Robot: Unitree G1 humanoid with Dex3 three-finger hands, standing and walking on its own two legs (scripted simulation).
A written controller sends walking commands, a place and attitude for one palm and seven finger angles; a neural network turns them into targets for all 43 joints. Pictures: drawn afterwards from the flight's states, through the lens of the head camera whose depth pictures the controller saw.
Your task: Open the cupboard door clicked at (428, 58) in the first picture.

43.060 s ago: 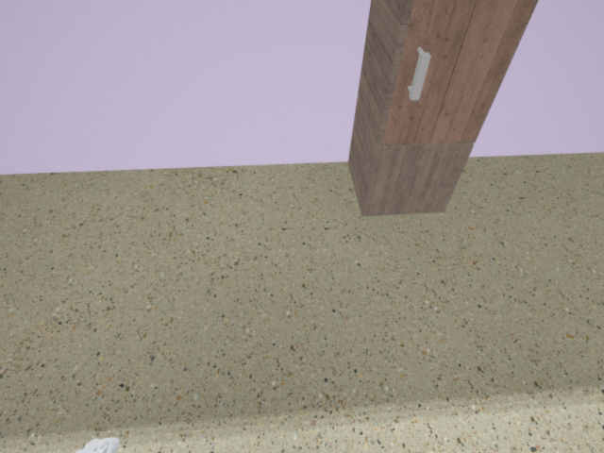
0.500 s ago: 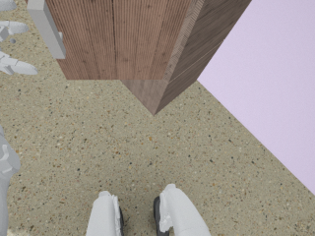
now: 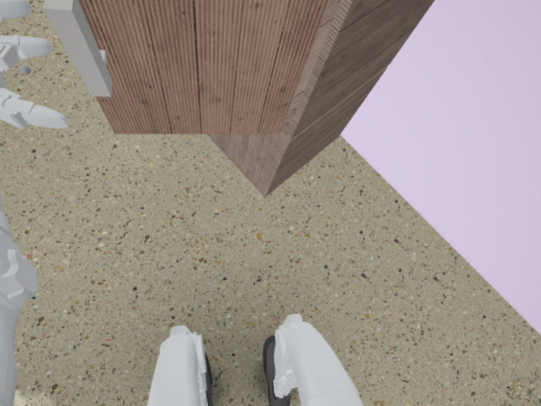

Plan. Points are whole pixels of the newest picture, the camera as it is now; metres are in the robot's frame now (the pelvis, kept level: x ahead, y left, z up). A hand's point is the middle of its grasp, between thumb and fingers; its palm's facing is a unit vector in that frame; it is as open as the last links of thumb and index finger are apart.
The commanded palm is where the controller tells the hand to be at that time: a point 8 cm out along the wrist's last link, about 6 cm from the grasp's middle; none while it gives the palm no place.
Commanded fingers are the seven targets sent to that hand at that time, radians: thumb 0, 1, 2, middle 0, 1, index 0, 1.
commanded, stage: slide the fingers in behind the handle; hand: left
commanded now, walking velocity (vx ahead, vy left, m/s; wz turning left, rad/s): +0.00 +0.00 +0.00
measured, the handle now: (85, 36) +0.59 +0.20 +0.06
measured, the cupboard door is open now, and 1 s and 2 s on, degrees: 53 53 53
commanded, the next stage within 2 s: close the thumb around the handle in 1.48 s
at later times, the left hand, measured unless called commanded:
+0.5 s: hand (53, 73) +0.53 +0.23 +0.06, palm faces -0.03 -1.00 +0.00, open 14.0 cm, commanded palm +0.52 +0.25 +0.06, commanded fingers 0.00 -0.50 0.30 -0.30 -1.20 -0.30 -1.20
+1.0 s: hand (97, 70) +0.54 +0.18 +0.06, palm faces -0.01 -1.00 -0.01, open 14.0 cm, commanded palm +0.52 +0.21 +0.06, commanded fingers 0.00 -0.50 0.30 -0.30 -1.20 -0.30 -1.20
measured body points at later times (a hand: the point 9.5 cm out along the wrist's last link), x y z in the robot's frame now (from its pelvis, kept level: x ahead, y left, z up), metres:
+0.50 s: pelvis +0.00 +0.00 +0.00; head +0.17 +0.04 +0.42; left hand +0.53 +0.28 +0.06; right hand +0.00 -0.26 -0.10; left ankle +0.02 +0.09 -0.62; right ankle +0.03 -0.13 -0.62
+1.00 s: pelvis +0.00 -0.01 +0.00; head +0.18 +0.02 +0.42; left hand +0.53 +0.23 +0.06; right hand +0.00 -0.26 -0.11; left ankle +0.02 +0.09 -0.62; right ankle +0.03 -0.13 -0.62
